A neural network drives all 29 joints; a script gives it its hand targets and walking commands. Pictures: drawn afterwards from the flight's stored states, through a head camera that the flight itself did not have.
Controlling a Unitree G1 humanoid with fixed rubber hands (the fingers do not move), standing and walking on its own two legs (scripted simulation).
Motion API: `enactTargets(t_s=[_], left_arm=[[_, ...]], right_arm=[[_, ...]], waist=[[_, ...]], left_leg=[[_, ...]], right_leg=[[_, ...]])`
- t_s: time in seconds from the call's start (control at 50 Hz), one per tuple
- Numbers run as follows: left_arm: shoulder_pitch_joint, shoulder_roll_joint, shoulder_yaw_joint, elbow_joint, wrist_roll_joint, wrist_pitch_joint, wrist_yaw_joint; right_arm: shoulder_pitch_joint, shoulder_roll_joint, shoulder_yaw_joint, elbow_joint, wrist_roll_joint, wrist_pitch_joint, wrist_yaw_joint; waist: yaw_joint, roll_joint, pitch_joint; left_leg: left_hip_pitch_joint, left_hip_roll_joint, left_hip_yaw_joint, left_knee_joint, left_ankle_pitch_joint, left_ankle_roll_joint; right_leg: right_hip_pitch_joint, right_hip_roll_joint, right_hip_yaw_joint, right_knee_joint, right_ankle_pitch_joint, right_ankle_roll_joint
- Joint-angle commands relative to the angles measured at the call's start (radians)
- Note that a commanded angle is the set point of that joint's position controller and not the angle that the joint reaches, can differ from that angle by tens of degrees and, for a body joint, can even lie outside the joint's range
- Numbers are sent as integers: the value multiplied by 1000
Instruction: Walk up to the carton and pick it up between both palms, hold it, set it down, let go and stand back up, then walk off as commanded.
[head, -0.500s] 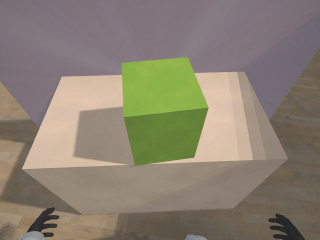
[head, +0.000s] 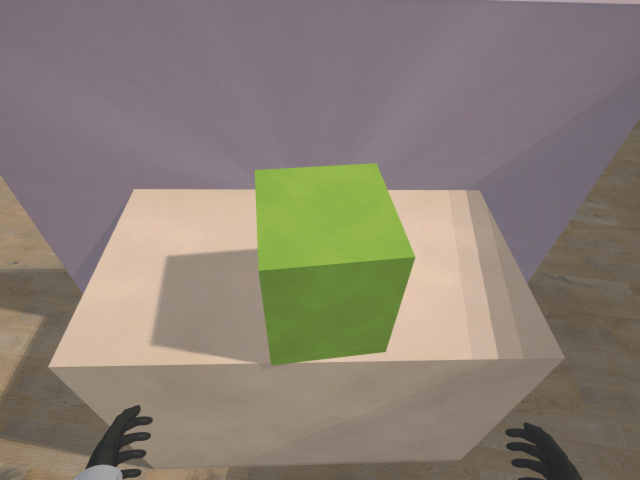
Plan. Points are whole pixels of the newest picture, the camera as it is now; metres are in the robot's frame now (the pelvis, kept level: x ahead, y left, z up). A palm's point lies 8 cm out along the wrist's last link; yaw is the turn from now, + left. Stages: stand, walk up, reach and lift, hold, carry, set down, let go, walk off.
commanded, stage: reach and lift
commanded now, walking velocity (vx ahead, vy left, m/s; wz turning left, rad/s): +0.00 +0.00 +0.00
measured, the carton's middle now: (323, 265) +0.46 +0.00 -0.02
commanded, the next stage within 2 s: none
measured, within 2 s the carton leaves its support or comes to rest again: neither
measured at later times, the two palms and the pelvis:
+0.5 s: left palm (141, 459) +0.18 +0.22 -0.04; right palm (551, 466) +0.16 -0.27 -0.03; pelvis +0.01 +0.01 +0.01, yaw -2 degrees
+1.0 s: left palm (170, 446) +0.19 +0.18 -0.01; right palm (526, 448) +0.18 -0.24 -0.02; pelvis +0.02 +0.00 +0.01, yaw -1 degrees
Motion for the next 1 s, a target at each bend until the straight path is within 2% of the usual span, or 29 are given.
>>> enactTargets(t_s=[0.0,0.36,0.7,0.82,0.98], left_arm=[[-44,65,12,-124,-15,-63,22],[73,-79,-39,-184,7,-263,86],[164,-162,-81,-211,15,-488,108],[160,-182,-112,-231,14,-546,118],[144,-218,-147,-261,16,-579,142]], right_arm=[[-36,-158,-46,-100,6,-26,11],[-13,-137,-19,-158,101,-117,47],[50,-97,49,-212,203,-246,39],[54,-78,68,-252,220,-283,35],[44,-74,97,-289,250,-304,38]], waist=[[0,-7,-66],[31,-18,-73],[26,-30,-83],[19,-33,-67],[27,-30,-55]], left_leg=[[-5,-72,73,-103,77,29],[17,-78,69,-174,138,19],[38,-74,61,-151,235,1],[28,-71,57,-142,213,-1],[3,-73,55,-142,167,3]], right_leg=[[-13,33,-51,-126,75,-21],[30,49,-7,-196,112,-42],[64,45,8,-192,176,-48],[56,40,1,-177,154,-52],[46,40,-1,-160,117,-55]])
